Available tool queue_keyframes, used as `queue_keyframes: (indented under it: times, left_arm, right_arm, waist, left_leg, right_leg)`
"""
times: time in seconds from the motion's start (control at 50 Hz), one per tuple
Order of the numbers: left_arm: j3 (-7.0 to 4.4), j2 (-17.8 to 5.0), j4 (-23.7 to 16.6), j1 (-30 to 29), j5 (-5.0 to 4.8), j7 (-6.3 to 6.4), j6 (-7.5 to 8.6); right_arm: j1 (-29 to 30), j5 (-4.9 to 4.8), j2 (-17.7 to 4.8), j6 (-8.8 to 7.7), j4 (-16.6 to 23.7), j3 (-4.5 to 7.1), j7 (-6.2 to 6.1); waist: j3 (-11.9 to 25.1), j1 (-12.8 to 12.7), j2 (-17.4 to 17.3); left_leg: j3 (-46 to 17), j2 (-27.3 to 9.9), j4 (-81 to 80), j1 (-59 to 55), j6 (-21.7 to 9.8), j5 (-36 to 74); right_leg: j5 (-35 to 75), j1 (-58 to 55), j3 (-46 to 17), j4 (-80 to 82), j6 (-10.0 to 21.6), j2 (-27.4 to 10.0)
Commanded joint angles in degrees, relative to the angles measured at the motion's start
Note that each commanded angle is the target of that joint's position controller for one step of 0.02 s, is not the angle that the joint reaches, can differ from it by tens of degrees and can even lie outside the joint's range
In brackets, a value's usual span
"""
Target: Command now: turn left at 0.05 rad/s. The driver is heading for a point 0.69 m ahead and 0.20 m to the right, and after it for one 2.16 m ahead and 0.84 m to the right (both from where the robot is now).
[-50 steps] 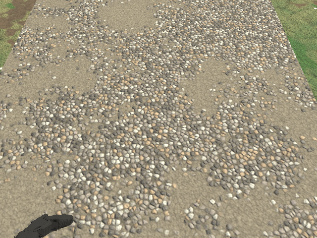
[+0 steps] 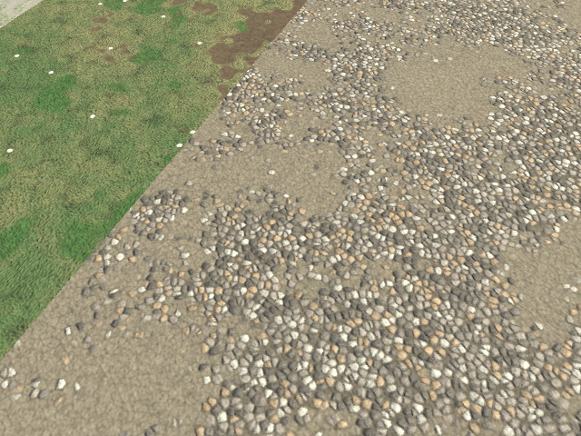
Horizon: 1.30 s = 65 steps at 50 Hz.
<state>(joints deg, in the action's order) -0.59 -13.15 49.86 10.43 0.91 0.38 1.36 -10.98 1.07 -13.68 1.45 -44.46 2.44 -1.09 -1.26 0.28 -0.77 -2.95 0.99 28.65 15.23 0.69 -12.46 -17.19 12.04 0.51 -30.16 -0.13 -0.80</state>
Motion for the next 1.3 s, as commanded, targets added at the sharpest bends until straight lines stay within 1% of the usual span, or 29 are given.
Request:
queue_keyframes:
  times: [0.02,0.08,0.16,0.2,0.26,0.28,0.3,0.32,0.36,0.42,0.52,0.64,0.7,0.74,0.76,0.78,0.8,0.82,0.84,0.86,0.9,0.98,1.12,1.18,1.22,1.24,1.26,1.28,1.3]
  left_arm:
    - [-1.58,-7.72,-2.07,-0.49,-0.19,0.49,0.64]
    - [-2.34,-9.81,-0.63,1.35,-1.02,0.62,-0.08]
    - [-3.78,-13.06,0.3,4.53,-1.86,1.28,0.62]
    - [-3.94,-12.3,0.17,3.47,-2.16,1.02,1.32]
    - [-3.86,-11.03,-0.54,-1.08,-2.86,0.38,1.03]
    - [-3.12,-8.58,-0.94,-2.28,-2.3,0.21,1.35]
    - [-1.97,-4.53,-3.31,-3.05,-1.47,0.11,2.16]
    - [-2.57,-7.12,-4.2,-4.19,-2.13,0.29,3.16]
    - [-3.16,-9.03,-3.01,-2.39,-3.92,-0.58,4.37]
    - [-3.57,-8.24,-2.43,-3.6,-2.66,-1.62,4.42]
    - [-2.26,-4.34,-4.58,-8.99,-2.39,-2.44,2.94]
    - [-1.58,-4.31,-9.05,-17.26,-2.5,-3.71,3.09]
    - [-2.69,-6.67,-9.93,-14.97,-2.43,-4.69,3.22]
    - [-4.98,-10.46,-7.3,-2.57,-2.65,-4.57,2.62]
    - [-6.69,-13.55,-5.44,6.58,-2.64,-3.73,2.09]
    - [-7.94,-18.69,-5.25,12.06,-2.18,-2.75,1.65]
    - [-7.11,-17.18,-5.79,11.61,-2.17,-2.56,1.84]
    - [-6.28,-13.83,-5.63,9.51,-1.74,-2.33,2.25]
    - [-5.77,-11.93,-6.28,5.78,-1.91,-2.26,2.75]
    - [-5.34,-10.74,-7.37,1.67,-1.79,-2.37,3.14]
    - [-4.66,-8.88,-9.07,-2.18,-0.85,-2.25,3.4]
    - [-5.29,-11.12,-8.8,0.66,-1.5,-0.93,3.52]
    - [-5.69,-12.04,-7.13,8.65,-2.73,0.32,1.95]
    - [-5.68,-11.72,-7.24,9.44,-2.38,0.68,1.31]
    - [-5.18,-10.17,-7.88,8.49,-1.98,0.62,1.09]
    - [-3.88,-6.66,-8.77,8.47,-1.43,0.25,1.39]
    - [-2.72,-2.94,-10.2,16.04,-2.65,0.1,2.03]
    - [-3.11,-7.64,-10.27,16.39,-3.43,0.2,2.24]
    - [-4.36,-12.24,-10.39,11.08,-3.38,0.29,1.95]
  right_arm:
    - [1.9,-0.27,-5.65,-1.08,2.26,1.76,-0.36]
    - [0.4,-0.85,-5.25,-1.01,0.13,2.01,-0.63]
    - [4.73,-2.35,-5.18,-4.05,1.87,2.16,0.14]
    - [3.99,-2.72,-5.26,-5.42,1.38,2.19,1.01]
    - [-6.79,-2.22,-5.96,-6.12,-4.61,3.26,1.57]
    - [-12.76,-2.22,-8.16,-5.99,-6.27,4.23,1.31]
    - [-18.62,-2.18,-14.55,-5.96,-7.04,5.76,0.95]
    - [-19.74,-1.69,-13.06,-6.6,-6.8,4.87,1.53]
    - [-12.67,-1.28,-8.51,-7.57,-4.95,3.22,1.49]
    - [-10.42,-0.91,-5.91,-7.14,-4.85,1.84,1.65]
    - [-11.83,-0.4,-7.97,-6.72,-6.17,1.97,0.44]
    - [-13.89,-1.16,-8.79,-6.92,-8.31,1.99,-0.02]
    - [-12.13,-1.06,-10.71,-5.84,-7.71,2.6,-0.47]
    - [-10.79,-0.61,-11.91,-4.38,-6.75,2.93,-1.2]
    - [-10.45,-0.55,-12.03,-4.26,-5.82,2.71,-1.5]
    - [-14.74,0.47,-5.5,-5.44,-3.26,0.76,-0.57]
    - [-14.4,-0.61,-4.53,-8.17,-2.77,-0.21,0.62]
    - [-7.48,-3.03,-9.48,-9.88,-0.64,1.27,1.28]
    - [-4.3,-3.52,-10.11,-10.76,0.56,1.22,1.18]
    - [-3.51,-2.49,-9.68,-10.94,0.42,1.46,0.56]
    - [-5.34,-0.86,-9.66,-9.5,0.36,2.14,0.0]
    - [-0.85,0.31,-7.35,-7.57,3.43,1.69,-0.48]
    - [12.53,-1.34,-6.77,-8.62,8.05,0.88,0.9]
    - [11.88,-1.66,-9.26,-9.44,8.47,1.71,1.66]
    - [4.09,-1.49,-11.12,-10.0,6.66,2.8,1.38]
    - [-3.78,-0.38,-13.85,-10.27,5.89,3.64,0.93]
    - [-10.71,0.53,-18.99,-9.46,4.3,5.03,0.67]
    - [-11.7,-0.97,-15.36,-8.84,3.66,4.48,1.16]
    - [-8.69,-1.15,-10.81,-8.51,4.81,3.28,1.01]
  waist:
    - [1.98,-0.73,1.78]
    - [0.75,-1.53,4.57]
    - [-7.71,-3.34,9.81]
    - [-6.85,-2.43,9.21]
    - [-1.4,3.36,6.93]
    - [1.02,5.92,2.69]
    - [3.58,6.81,-13.97]
    - [3.78,7.36,-14.24]
    - [-1.05,3.52,-5.82]
    - [-2.34,2.01,-4.1]
    - [-4.07,2.99,-2.68]
    - [-6.85,4.11,-2.66]
    - [-2.72,0.87,-4.78]
    - [5.27,-5.76,-6.31]
    - [9.75,-10.24,-3.96]
    - [17.28,-7.09,9.91]
    - [24.7,-6.31,10.87]
    - [16.81,-7.69,7.88]
    - [9.63,-5.78,3.87]
    - [5.45,-2.82,-0.74]
    - [3.02,1.11,0.95]
    - [0.58,0.78,2.84]
    - [0.94,-4.9,4.92]
    - [1.76,-3.46,6.49]
    - [4.69,0.97,7.45]
    - [11.85,4.56,3.54]
    - [20.68,2.92,-12.67]
    - [20.06,3.38,-15.97]
    - [11.93,4.97,-8.83]
  left_leg:
    - [-2.84,-2.51,-2.75,-4.38,-1.23,8.34]
    - [2.11,1.62,2.24,-0.11,-1.24,-9.29]
    - [2.81,-2.15,14.03,15.44,-2.95,-12.6]
    - [2.52,-3.74,10.72,15.31,-4.33,-14.22]
    - [6.77,0.62,-1.64,-10.48,-4.15,1.24]
    - [0.88,-2.92,-3.94,-18.17,-5.42,-0.53]
    - [-21.55,-15.6,-12.68,-26.68,-12.02,-8.01]
    - [-36.3,-22.13,-17.81,-27.58,-17.91,-10.98]
    - [-26.17,-19.54,-17.35,-24.95,-15.47,-10.66]
    - [-13.0,-15.05,-19.55,-21.58,-11.29,5.71]
    - [0.07,-12.42,-22.41,-15.62,-10.26,16.53]
    - [7.76,-14.24,-23.79,-16.44,-8.96,19.46]
    - [10.5,-15.62,-14.28,-23.21,-7.12,46.06]
    - [12.37,-14.71,3.77,-22.59,-5.21,60.73]
    - [12.44,-13.01,18.3,-11.53,-3.27,53.21]
    - [11.53,-4.03,42.18,13.07,0.5,11.37]
    - [-1.01,3.31,53.94,23.84,0.28,-19.99]
    - [-4.9,-0.69,55.1,29.89,-1.32,-15.97]
    - [-3.84,-3.56,50.56,29.56,-2.42,-10.43]
    - [-3.21,-5.73,45.03,26.39,-2.26,-7.3]
    - [-3.37,-8.08,39.33,19.01,-1.25,-4.65]
    - [-0.64,-7.69,26.63,18.13,2.6,2.79]
    - [-1.21,-2.1,2.09,12.12,3.27,18.54]
    - [-2.72,-1.6,-1.29,10.43,1.42,11.19]
    - [-1.53,-1.98,-4.58,-0.63,-1.64,8.63]
    - [-7.9,-9.56,-3.08,-14.53,-5.36,6.21]
    - [-31.66,-23.34,-5.86,-35.84,-14.88,-3.99]
    - [-44.01,-26.8,-10.18,-36.7,-16.24,-17.46]
    - [-35.82,-23.91,-11.39,-30.06,-13.38,-19.08]
  right_leg:
    - [4.64,2.75,-4.47,7.73,1.74,-4.0]
    - [-14.99,2.26,-7.42,11.2,4.8,-4.84]
    - [-24.77,-0.92,-25.81,20.48,13.87,-18.7]
    - [-17.0,-4.04,-22.93,19.53,13.25,-18.14]
    - [-3.98,6.35,-10.29,12.41,8.65,-9.93]
    - [1.26,10.98,-5.19,2.67,5.99,-6.4]
    - [-3.2,22.69,3.03,-17.68,1.0,1.51]
    - [-15.36,30.13,-2.76,-30.14,0.63,3.17]
    - [-7.38,35.67,-5.64,-36.67,3.52,-2.9]
    - [3.57,33.54,-3.82,-30.75,3.72,-6.18]
    - [14.08,31.04,-1.65,-17.63,0.68,-4.33]
    - [22.15,24.89,1.39,-3.09,3.12,-1.83]
    - [15.58,20.23,4.49,-2.99,6.35,1.66]
    - [11.88,5.76,6.59,-3.29,9.06,5.75]
    - [11.97,-10.33,1.36,-1.96,11.43,4.17]
    - [2.79,-32.5,-26.69,-0.34,20.59,-11.03]
    - [-6.54,-38.49,-51.81,11.6,26.32,-18.86]
    - [-7.29,-33.3,-44.37,14.38,22.18,-16.53]
    - [-3.19,-23.43,-35.52,15.27,19.73,-14.07]
    - [2.82,-13.76,-29.74,16.24,18.1,-11.54]
    - [10.5,-2.46,-23.5,18.54,17.3,-8.03]
    - [16.14,6.77,-17.09,20.16,17.26,-5.22]
    - [8.6,3.46,-18.96,14.68,12.69,-3.81]
    - [8.9,-2.98,-24.77,8.47,11.66,-6.17]
    - [12.41,-2.24,-24.66,1.46,9.41,-4.05]
    - [9.63,3.06,-20.56,-12.16,7.37,-0.77]
    - [-9.78,22.4,-11.25,-31.52,2.88,7.92]
    - [-16.61,32.26,-10.68,-41.46,2.01,3.98]
    - [-11.27,34.97,-11.03,-44.91,1.56,1.41]
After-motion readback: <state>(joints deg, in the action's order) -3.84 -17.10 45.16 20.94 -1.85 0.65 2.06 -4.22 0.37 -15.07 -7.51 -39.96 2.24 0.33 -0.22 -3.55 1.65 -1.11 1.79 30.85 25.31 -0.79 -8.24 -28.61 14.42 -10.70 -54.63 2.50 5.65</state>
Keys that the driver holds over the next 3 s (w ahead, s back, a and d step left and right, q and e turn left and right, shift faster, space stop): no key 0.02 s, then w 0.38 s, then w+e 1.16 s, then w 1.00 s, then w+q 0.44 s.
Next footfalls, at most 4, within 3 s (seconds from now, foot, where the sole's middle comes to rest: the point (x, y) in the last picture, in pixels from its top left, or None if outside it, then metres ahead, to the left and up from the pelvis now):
0.76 right None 0.46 -0.11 -0.77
1.24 left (303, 334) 0.78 0.01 -0.77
1.74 right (448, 305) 0.86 -0.37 -0.77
2.28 left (436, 200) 1.25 -0.41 -0.77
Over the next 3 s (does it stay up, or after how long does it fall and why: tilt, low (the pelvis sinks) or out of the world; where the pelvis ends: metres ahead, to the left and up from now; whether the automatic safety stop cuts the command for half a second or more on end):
stays up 1.31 -0.66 0.01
